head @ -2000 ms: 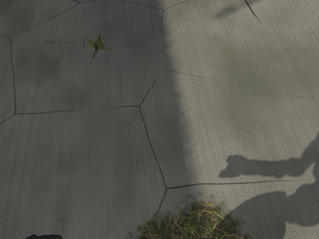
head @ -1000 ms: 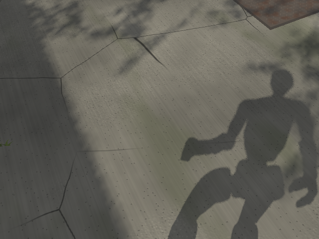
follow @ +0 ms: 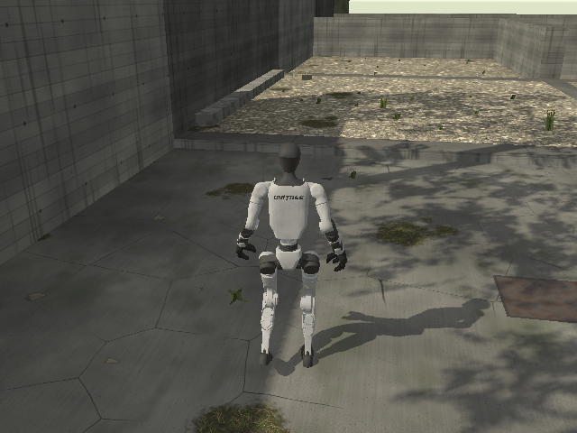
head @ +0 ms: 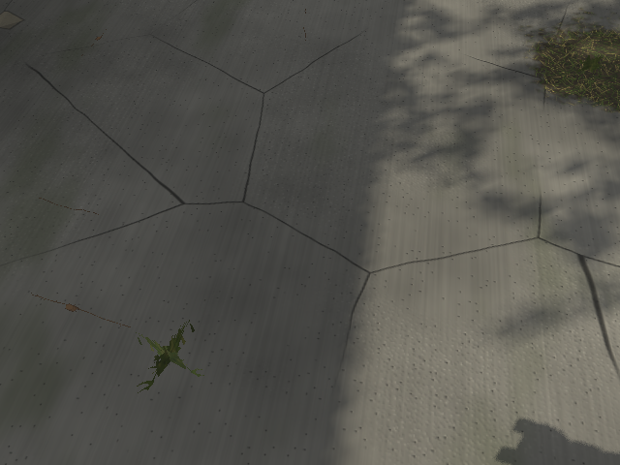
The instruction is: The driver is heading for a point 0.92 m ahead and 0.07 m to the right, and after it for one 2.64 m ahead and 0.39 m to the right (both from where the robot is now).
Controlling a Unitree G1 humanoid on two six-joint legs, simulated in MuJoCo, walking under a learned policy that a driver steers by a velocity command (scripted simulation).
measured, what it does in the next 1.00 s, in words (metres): walks ahead: left foot, then right foot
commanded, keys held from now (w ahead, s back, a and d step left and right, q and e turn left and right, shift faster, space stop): w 0.66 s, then w+e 0.34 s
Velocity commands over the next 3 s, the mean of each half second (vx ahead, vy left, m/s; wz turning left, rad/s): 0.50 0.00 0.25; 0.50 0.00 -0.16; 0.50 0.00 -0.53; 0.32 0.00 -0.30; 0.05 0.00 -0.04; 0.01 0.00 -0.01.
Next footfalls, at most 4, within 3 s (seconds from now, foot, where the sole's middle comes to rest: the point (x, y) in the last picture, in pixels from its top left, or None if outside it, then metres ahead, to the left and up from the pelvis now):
0.36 left None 0.35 0.17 -0.77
0.90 right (341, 381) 0.67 -0.04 -0.77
1.38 left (267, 279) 0.96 0.14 -0.77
1.84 right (389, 235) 1.11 -0.19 -0.77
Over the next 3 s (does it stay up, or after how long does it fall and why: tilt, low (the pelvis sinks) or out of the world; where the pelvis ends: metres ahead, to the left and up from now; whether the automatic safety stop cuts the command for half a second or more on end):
stays up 1.12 -0.05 0.01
